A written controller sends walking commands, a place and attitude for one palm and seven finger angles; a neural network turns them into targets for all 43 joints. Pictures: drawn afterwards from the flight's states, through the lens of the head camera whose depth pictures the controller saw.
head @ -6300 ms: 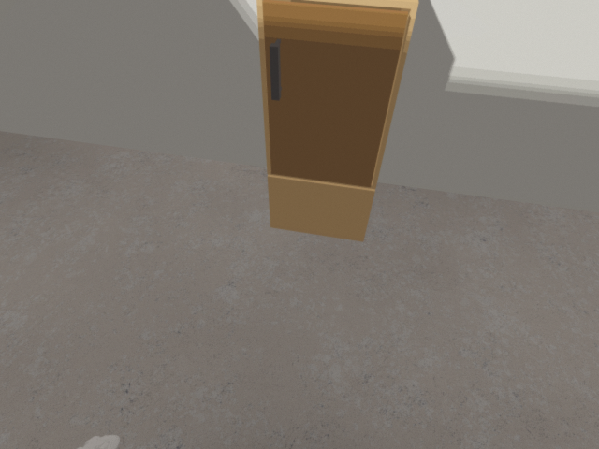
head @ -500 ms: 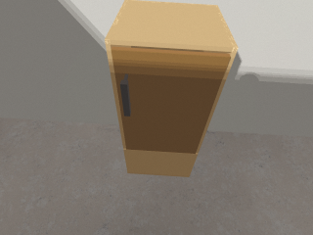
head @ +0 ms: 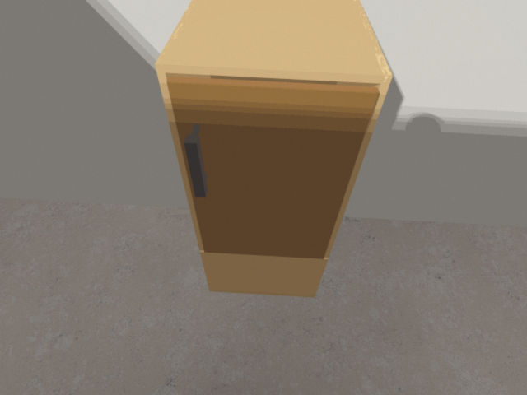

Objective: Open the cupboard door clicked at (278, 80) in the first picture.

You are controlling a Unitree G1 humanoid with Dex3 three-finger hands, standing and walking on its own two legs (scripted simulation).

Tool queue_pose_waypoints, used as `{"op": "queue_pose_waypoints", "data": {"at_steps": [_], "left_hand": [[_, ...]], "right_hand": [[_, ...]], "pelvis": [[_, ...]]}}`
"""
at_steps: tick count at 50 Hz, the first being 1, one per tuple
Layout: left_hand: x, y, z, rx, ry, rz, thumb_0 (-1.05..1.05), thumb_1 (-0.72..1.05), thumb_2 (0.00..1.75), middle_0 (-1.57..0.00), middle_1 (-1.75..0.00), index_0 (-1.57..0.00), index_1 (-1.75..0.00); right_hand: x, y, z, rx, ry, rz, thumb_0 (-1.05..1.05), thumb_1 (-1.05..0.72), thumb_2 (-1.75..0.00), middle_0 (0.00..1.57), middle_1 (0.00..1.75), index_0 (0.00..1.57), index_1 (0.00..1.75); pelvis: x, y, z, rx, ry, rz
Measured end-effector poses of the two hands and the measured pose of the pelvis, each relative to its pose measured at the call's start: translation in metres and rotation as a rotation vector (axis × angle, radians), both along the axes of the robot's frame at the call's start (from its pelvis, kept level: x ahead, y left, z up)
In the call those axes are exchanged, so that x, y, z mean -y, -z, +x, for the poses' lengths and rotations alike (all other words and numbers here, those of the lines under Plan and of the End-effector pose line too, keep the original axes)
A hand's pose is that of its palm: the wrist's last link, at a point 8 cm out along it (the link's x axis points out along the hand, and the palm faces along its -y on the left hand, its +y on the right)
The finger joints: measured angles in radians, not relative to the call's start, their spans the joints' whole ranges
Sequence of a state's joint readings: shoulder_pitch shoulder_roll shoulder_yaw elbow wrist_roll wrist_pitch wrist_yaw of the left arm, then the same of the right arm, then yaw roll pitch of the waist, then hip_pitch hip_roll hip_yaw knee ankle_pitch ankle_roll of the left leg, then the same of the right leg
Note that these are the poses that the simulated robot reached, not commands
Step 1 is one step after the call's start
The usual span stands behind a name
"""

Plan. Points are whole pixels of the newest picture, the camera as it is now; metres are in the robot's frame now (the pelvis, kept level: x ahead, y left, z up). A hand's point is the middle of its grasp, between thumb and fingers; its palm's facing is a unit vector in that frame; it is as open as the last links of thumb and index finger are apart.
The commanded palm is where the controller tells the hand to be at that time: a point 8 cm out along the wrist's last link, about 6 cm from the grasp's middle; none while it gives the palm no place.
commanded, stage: come to a stop and stand still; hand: left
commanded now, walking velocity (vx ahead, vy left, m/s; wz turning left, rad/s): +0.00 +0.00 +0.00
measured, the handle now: (198, 161) +0.56 +0.17 +0.00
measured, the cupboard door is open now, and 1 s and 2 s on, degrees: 0 0 0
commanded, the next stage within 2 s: look again from close up in 0.78 s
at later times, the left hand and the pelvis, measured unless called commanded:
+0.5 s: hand out of the picture -0.03 +0.18 -0.17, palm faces +0.03 -0.98 -0.19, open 7.4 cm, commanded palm none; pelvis -0.03 +0.00 +0.01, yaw +0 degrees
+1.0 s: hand out of the picture -0.08 +0.17 -0.17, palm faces +0.04 -0.99 -0.14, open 7.4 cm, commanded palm none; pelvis -0.05 +0.01 +0.01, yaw +0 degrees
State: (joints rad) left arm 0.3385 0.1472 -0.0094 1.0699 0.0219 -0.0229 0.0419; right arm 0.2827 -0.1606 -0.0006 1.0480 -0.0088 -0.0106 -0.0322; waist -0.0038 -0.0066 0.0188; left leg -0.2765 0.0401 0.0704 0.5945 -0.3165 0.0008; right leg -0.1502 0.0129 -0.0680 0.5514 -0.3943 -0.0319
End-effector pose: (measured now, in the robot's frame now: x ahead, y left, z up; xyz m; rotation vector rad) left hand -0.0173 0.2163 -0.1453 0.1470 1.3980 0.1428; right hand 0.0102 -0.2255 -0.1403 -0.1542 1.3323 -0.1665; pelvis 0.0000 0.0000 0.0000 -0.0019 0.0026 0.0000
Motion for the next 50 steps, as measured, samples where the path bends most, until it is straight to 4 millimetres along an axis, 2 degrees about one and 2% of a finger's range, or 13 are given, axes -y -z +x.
{"op": "queue_pose_waypoints", "data": {"at_steps": [5,13,19,35,42,50], "left_hand": [[0.003,0.002,0.011,0.05,0.005,-0.006,0.01,0.91,0.9,-0.2,-0.3,-0.2,-0.3],[-0.006,-0.001,0.012,0.103,0.006,0.004,0.01,0.91,0.9,-0.2,-0.3,-0.2,-0.3],[-0.01,-0.004,-0.001,0.099,0.003,0.006,0.01,0.91,0.9,-0.2,-0.3,-0.2,-0.3],[-0.007,-0.005,-0.054,-0.008,-0.016,-0.018,0.01,0.91,0.9,-0.2,-0.3,-0.2,-0.3],[-0.003,-0.004,-0.065,-0.031,-0.027,-0.034,0.01,0.91,0.9,-0.2,-0.3,-0.2,-0.3],[-0.001,-0.002,-0.066,-0.03,-0.029,-0.05,0.01,0.91,0.9,-0.2,-0.3,-0.2,-0.3]], "right_hand": [[0.003,-0.002,0.009,0.041,-0.001,-0.015,0.01,-0.92,-0.9,0.2,0.3,0.2,0.29],[0.003,-0.008,0.008,0.086,-0.014,-0.02,0.01,-0.92,-0.9,0.2,0.3,0.2,0.29],[0.002,-0.01,-0.007,0.067,-0.021,-0.015,0.01,-0.92,-0.9,0.2,0.3,0.2,0.29],[-0.015,-0.009,-0.06,-0.049,-0.003,0.018,0.01,-0.91,-0.9,0.2,0.3,0.2,0.29],[-0.025,-0.009,-0.071,-0.071,0.007,0.028,0.01,-0.91,-0.9,0.2,0.3,0.2,0.29],[-0.029,-0.01,-0.074,-0.073,0.014,0.025,0.01,-0.91,-0.9,0.2,0.3,0.2,0.29]], "pelvis": [[0.001,0.001,-0.004,0.017,0.004,0.002],[0.001,-0.002,-0.017,0.032,0.005,0.001],[0.0,-0.005,-0.026,0.034,0.001,0.001],[-0.007,-0.01,-0.043,0.031,0.0,-0.002],[-0.01,-0.01,-0.046,0.027,0.0,-0.003],[-0.014,-0.01,-0.048,0.026,0.0,-0.004]]}}
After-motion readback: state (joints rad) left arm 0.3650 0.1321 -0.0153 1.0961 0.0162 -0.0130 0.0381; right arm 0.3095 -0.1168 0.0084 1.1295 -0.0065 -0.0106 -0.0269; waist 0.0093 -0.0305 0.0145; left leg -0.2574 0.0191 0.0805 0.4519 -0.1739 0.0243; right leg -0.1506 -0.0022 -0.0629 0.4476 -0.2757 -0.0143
